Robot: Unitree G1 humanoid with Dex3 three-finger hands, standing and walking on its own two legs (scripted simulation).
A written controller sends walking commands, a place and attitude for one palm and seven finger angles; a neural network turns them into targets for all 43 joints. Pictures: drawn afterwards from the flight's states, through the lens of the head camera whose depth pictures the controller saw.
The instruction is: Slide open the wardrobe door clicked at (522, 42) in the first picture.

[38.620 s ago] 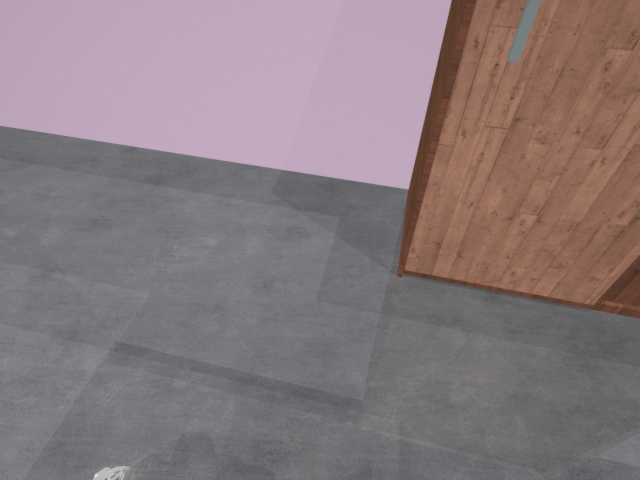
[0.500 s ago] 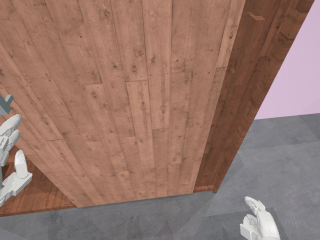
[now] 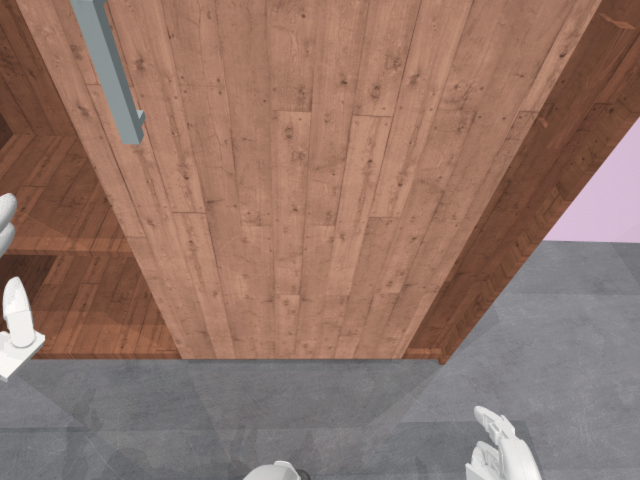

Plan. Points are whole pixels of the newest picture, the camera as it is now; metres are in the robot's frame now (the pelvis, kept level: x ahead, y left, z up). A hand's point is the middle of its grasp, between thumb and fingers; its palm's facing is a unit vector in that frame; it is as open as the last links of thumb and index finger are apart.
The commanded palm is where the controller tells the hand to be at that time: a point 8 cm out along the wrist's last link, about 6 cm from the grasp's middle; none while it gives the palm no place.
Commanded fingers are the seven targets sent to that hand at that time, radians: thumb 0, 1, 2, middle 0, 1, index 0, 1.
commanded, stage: step back with the hand held close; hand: left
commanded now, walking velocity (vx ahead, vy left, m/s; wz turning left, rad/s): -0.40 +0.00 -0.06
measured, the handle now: (117, 70) +0.51 +0.33 +0.23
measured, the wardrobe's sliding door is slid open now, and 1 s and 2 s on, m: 0.53 0.53 0.53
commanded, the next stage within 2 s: stop stepping back and stand still in 0.18 s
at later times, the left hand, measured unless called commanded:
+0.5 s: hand out of the picture +0.11 +0.42 +0.18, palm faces +0.48 -0.85 -0.22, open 7.4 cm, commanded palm +0.02 +0.44 +0.19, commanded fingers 0.00 0.90 0.90 -0.20 -0.30 -0.20 -0.30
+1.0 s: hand out of the picture -0.03 +0.44 +0.19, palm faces +0.34 -0.88 -0.34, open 7.4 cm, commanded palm -0.09 +0.51 +0.19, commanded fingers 0.00 0.90 0.90 -0.20 -0.30 -0.20 -0.30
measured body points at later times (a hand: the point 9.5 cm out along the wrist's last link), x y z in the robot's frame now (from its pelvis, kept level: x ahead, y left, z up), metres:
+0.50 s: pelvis -0.13 +0.14 -0.01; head -0.12 +0.21 +0.43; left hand +0.07 +0.47 +0.19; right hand +0.05 -0.07 -0.07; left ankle -0.02 +0.16 -0.73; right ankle -0.13 -0.06 -0.66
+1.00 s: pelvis -0.24 +0.22 -0.02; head -0.23 +0.26 +0.43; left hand -0.05 +0.48 +0.21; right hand -0.15 +0.00 -0.12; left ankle -0.19 +0.35 -0.66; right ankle -0.28 +0.12 -0.73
